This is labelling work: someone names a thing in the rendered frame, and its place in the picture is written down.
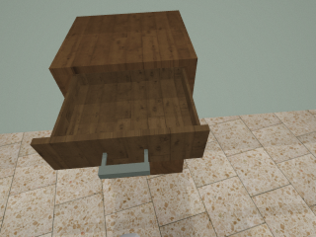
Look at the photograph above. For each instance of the cabinet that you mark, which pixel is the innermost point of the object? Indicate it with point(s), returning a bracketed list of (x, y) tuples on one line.
[(122, 42)]

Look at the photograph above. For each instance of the handle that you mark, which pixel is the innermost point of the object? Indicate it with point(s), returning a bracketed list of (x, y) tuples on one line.
[(124, 170)]

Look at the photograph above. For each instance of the drawer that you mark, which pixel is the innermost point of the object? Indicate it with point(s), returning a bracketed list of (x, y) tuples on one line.
[(122, 113)]

